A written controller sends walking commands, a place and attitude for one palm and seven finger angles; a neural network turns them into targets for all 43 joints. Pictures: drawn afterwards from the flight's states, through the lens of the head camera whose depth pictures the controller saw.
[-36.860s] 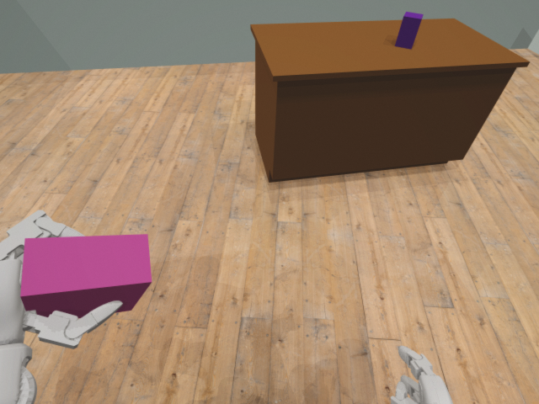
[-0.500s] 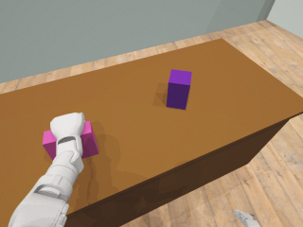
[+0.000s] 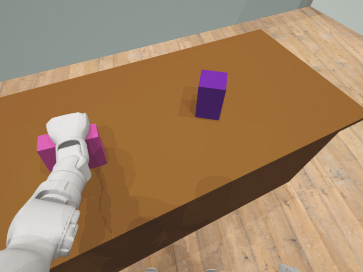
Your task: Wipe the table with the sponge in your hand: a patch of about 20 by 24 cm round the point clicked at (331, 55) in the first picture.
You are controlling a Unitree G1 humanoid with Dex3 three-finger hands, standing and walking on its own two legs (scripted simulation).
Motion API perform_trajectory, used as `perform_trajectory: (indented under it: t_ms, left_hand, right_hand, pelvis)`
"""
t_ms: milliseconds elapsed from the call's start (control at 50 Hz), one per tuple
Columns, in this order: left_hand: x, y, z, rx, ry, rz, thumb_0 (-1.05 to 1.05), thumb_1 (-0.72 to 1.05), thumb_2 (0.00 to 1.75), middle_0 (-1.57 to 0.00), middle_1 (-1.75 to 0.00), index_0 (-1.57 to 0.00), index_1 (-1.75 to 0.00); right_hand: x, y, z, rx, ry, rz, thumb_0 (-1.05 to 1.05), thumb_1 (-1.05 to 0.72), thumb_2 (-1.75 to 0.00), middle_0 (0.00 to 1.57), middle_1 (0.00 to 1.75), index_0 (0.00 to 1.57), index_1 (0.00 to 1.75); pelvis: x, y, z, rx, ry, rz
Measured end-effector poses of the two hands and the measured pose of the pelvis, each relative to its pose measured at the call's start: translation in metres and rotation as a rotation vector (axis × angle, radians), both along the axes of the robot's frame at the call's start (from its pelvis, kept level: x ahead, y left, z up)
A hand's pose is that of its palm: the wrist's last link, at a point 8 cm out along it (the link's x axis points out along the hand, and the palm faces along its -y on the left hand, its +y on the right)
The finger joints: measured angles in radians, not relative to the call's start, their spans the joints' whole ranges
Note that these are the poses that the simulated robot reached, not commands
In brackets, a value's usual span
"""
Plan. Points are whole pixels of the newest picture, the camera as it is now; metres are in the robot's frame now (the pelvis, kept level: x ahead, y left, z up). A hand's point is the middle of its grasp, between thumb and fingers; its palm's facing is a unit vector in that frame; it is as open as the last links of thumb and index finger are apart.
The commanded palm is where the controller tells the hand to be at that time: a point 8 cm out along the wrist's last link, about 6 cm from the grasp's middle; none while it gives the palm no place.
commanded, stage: wipe forward along the middle lane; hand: left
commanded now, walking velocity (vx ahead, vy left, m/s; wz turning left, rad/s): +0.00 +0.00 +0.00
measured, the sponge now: (77, 155) +0.40 +0.28 -0.03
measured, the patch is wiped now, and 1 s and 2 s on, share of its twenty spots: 1.00 1.00 1.00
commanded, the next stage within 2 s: slide back across to the first lane in 0.14 s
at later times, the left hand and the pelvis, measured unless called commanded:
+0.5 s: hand (72, 135) +0.44 +0.29 +0.01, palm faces -0.09 -0.01 -1.00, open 9.7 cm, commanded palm +0.41 +0.30 +0.04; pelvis +0.01 +0.01 +0.00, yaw -1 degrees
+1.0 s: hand (50, 138) +0.43 +0.34 +0.01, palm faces -0.10 -0.02 -0.99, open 9.7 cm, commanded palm +0.39 +0.34 +0.04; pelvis +0.04 +0.02 +0.01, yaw -1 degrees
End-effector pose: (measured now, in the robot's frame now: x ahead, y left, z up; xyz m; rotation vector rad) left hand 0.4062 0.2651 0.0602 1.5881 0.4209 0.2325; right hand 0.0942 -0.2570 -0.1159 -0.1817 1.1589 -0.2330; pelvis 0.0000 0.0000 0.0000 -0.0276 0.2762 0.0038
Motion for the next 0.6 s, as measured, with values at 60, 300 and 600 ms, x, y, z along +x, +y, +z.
perform_trajectory:
  t_ms: [60, 300, 600]
  left_hand:
    - [0.007, 0.003, 0.001, 0.001, -0.004, 0.006, 0.02, -0.55, 1.14, -0.81, -1.37, -0.82, -1.39]
    - [0.027, 0.009, -0.001, 0.007, 0.006, 0.008, 0.02, -0.55, 1.14, -0.81, -1.37, -0.82, -1.39]
    - [0.018, 0.029, 0.003, -0.024, -0.035, 0.025, 0.0, -0.53, 1.14, -0.77, -1.41, -0.78, -1.43]
  right_hand:
    - [-0.008, 0.0, -0.002, -0.004, 0.018, -0.008, 0.01, -0.9, -0.9, 0.2, 0.3, 0.2, 0.3]
    - [-0.035, 0.002, -0.006, -0.006, 0.078, -0.044, 0.01, -0.9, -0.9, 0.2, 0.3, 0.2, 0.3]
    - [-0.015, 0.011, 0.007, 0.01, 0.04, -0.045, 0.01, -0.9, -0.9, 0.2, 0.3, 0.2, 0.3]
  pelvis:
    - [0.0, 0.001, -0.001, -0.003, 0.011, -0.001]
    - [0.001, 0.008, -0.006, -0.014, 0.046, -0.009]
    - [0.012, 0.015, 0.003, -0.013, 0.003, -0.018]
